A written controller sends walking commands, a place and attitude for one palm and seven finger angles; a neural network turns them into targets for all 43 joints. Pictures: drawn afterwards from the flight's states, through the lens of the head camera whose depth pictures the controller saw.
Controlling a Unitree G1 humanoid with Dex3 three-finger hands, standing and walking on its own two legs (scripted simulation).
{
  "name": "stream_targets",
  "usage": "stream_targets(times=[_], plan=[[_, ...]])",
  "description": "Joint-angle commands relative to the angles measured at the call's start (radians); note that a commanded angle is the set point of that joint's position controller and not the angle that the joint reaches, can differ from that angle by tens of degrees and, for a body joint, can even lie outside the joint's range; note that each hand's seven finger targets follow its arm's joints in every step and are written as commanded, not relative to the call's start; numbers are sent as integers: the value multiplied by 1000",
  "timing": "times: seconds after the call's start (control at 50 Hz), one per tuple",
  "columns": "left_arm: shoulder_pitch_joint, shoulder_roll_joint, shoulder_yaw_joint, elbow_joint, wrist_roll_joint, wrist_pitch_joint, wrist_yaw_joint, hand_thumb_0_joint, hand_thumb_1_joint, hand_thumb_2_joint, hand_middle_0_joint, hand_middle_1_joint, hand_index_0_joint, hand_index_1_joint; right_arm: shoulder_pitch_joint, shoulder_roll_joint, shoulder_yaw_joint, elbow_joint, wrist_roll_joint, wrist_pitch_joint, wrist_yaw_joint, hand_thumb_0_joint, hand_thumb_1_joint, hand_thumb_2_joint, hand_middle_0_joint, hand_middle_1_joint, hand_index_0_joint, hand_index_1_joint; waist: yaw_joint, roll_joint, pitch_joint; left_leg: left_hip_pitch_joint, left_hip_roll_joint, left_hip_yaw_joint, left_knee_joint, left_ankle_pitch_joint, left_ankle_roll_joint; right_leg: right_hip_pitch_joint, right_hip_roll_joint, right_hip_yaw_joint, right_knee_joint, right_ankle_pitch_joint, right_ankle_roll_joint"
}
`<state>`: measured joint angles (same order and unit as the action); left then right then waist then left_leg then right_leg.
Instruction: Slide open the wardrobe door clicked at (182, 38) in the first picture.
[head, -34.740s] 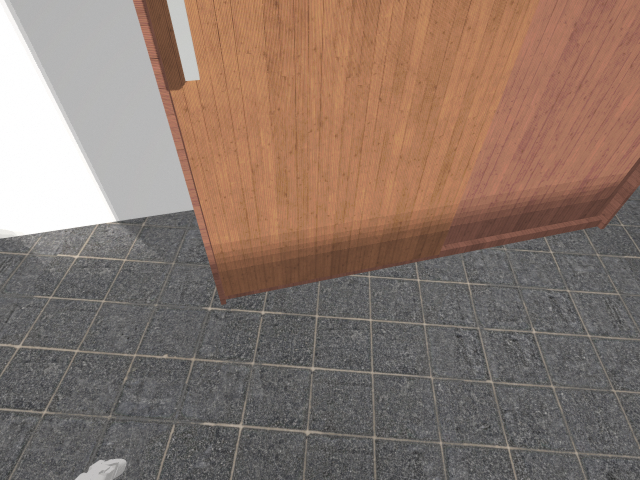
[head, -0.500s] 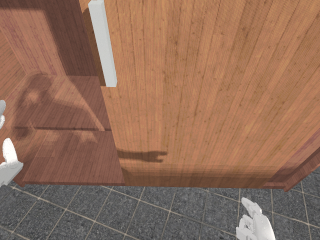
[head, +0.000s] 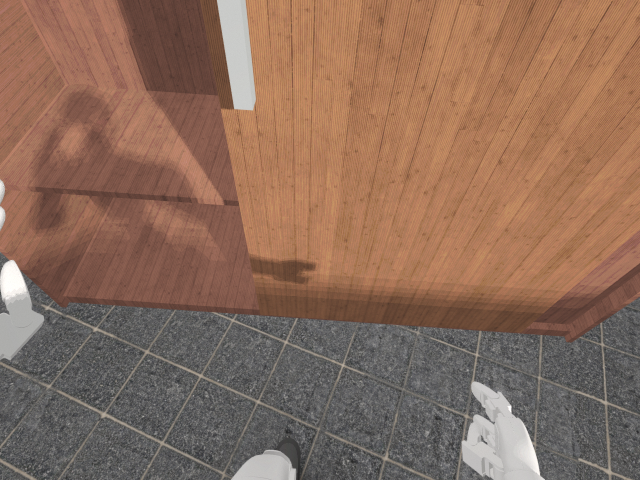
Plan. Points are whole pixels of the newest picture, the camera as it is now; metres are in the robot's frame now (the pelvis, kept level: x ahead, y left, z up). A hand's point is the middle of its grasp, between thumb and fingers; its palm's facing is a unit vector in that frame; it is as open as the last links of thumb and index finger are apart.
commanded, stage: step back with the hand held close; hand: left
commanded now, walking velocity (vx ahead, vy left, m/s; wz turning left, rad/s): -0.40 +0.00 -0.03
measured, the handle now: (238, 20) +0.60 +0.20 +0.23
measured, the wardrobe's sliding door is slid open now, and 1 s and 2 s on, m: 0.66 0.66 0.66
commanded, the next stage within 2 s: stop stepping back and stand still in 0.06 s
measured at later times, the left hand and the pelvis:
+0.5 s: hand out of the picture +0.15 +0.31 +0.14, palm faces +0.45 -0.81 -0.37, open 7.4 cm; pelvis -0.07 +0.03 +0.01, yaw -1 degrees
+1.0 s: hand out of the picture +0.13 +0.31 +0.15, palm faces +0.45 -0.81 -0.37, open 7.4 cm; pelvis -0.08 +0.05 +0.00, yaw +0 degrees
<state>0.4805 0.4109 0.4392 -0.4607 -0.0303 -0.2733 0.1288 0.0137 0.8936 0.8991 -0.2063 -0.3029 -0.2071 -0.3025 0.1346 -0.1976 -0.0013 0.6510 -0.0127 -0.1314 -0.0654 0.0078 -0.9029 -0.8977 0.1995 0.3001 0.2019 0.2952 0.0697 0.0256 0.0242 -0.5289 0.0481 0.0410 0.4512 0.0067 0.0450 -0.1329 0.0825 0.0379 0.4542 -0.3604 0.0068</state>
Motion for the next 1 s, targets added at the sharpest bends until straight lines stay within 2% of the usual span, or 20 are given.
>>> stream_targets(times=[0.0,0.06,0.1,0.14,0.16,0.18,0.26,0.32,0.38,0.42,0.46,0.52,0.6,0.62,0.66,0.68,0.76,0.84,0.9,0.98], plan=[[-129,238,95,-267,-11,-34,6,0,900,900,-200,-300,-200,-300,-21,-149,-76,-176,25,-43,-25,0,-900,-900,200,300,200,300,-55,-102,-434,742,61,-4,82,501,18,-221,-74,-20,41,728,125],[-35,212,119,-274,-24,-8,-9,0,900,900,-200,-300,-200,-300,-98,-141,-71,-225,10,-26,-7,0,-900,-900,200,300,200,300,-29,181,-263,408,149,-124,-142,3,34,-157,-9,-42,98,-12,37],[-10,234,169,-252,-31,-3,-13,0,900,900,-200,-300,-200,-300,-127,-146,-72,-240,-6,-15,-3,0,-900,-900,200,300,200,300,-28,296,-102,20,140,-158,-294,-581,-4,0,0,-60,68,-107,-27],[39,285,217,-212,-41,-6,-7,0,900,900,-200,-300,-200,-300,-98,-116,-75,-227,-6,7,-2,0,-900,-900,200,300,200,300,-34,90,-76,64,19,-60,-5,-532,-83,-181,-151,120,-162,-250,-108],[83,263,174,-202,-42,-7,-3,0,900,900,-200,-300,-200,-300,-55,-89,-73,-211,13,3,2,0,-900,-900,200,300,200,300,-33,-179,-91,289,-97,14,429,-389,-119,-513,-377,354,-388,-435,-169],[101,260,169,-205,-42,-2,7,0,900,900,-200,-300,-200,-300,-41,-111,-77,-195,8,1,7,0,-900,-900,200,300,200,300,-22,-266,-37,177,-116,-57,737,-401,-111,-588,-476,410,-406,-373,-244],[0,198,112,-166,-24,30,12,0,900,900,-200,-300,-200,-300,-46,-92,-17,-196,2,-20,-14,0,-900,-900,200,300,200,300,-68,-131,-60,42,-3,-43,403,-378,-56,-191,-306,94,-141,264,-143],[-95,136,42,-103,1,45,47,0,900,900,-200,-300,-200,-300,32,-129,-38,-152,5,-62,-48,0,-900,-900,200,300,200,300,-79,-20,-158,289,-46,5,-47,-184,-27,-57,-226,59,26,505,-76],[-157,177,28,-238,12,41,56,0,900,900,-200,-300,-200,-300,32,-182,-62,-189,24,-83,-45,0,-900,-900,200,300,200,300,-42,136,-237,569,164,-167,-8,434,4,-205,-110,-10,134,159,-1],[-149,204,49,-315,8,42,49,0,900,900,-200,-300,-200,-300,45,-138,-45,-192,7,-89,-29,0,-900,-900,200,300,200,300,-79,189,-227,622,139,-231,-21,721,-37,-283,-53,-87,252,75,-1],[-131,184,48,-344,6,35,38,0,900,900,-200,-300,-200,-300,20,-137,-47,-172,-13,-106,-9,0,-900,-900,200,300,200,300,-69,238,-162,486,184,-305,-147,411,-60,-250,-60,-48,362,-92,-2],[47,180,87,-295,-2,43,45,0,900,900,-200,-300,-200,-300,17,-138,-43,-173,-2,-105,7,0,-900,-900,200,300,200,300,-63,174,-141,344,171,-222,-178,41,16,-140,-74,-74,215,-29,4],[121,209,146,-195,-7,35,42,0,900,900,-200,-300,-200,-300,-16,-136,-40,-188,-8,-50,-3,0,-900,-900,200,300,200,300,-69,149,-106,59,101,-136,-184,-568,0,114,-62,-121,-8,-23,-32],[103,208,147,-160,-4,40,42,0,900,900,-200,-300,-200,-300,-19,-136,-46,-191,-13,-30,-7,0,-900,-900,200,300,200,300,-70,81,-83,-26,61,-111,-78,-639,-8,135,-105,-40,-44,-84,-72],[46,202,127,-105,-7,53,28,0,900,900,-200,-300,-200,-300,-11,-129,-54,-188,-13,3,-4,0,-900,-900,200,300,200,300,-67,-218,-34,-107,-41,-18,385,-518,-40,-15,-400,418,-282,-408,-218],[-16,201,115,-98,-12,41,30,0,900,900,-200,-300,-200,-300,-4,-136,-56,-170,-6,-3,-4,0,-900,-900,200,300,200,300,-61,-218,-18,-107,-26,-33,553,-491,-44,-73,-462,474,-318,-362,-242],[-93,143,44,-58,0,36,31,0,900,900,-200,-300,-200,-300,12,-124,-32,-145,-1,-24,-5,0,-900,-900,200,300,200,300,-81,-141,-47,67,25,-32,400,-397,-36,-141,-362,198,-189,-28,-180],[-196,149,3,-161,11,27,46,0,900,900,-200,-300,-200,-300,-19,-131,-30,-136,-10,-51,-32,0,-900,-900,200,300,200,300,-78,-50,-25,330,-23,54,89,-279,-25,-230,-275,53,-119,-62,-112],[-181,187,50,-290,20,2,51,0,900,900,-200,-300,-200,-300,-14,-169,-48,-168,-5,-70,-32,0,-900,-900,200,300,200,300,-53,210,-38,330,145,-202,-71,-198,43,-224,-136,-31,95,49,-15],[-78,201,109,-255,22,-6,46,0,900,900,-200,-300,-200,-300,-2,-138,-36,-169,-5,-83,-18,0,-900,-900,200,300,200,300,-44,228,-42,185,152,-188,-122,-118,33,-55,-94,-90,130,85,3]])
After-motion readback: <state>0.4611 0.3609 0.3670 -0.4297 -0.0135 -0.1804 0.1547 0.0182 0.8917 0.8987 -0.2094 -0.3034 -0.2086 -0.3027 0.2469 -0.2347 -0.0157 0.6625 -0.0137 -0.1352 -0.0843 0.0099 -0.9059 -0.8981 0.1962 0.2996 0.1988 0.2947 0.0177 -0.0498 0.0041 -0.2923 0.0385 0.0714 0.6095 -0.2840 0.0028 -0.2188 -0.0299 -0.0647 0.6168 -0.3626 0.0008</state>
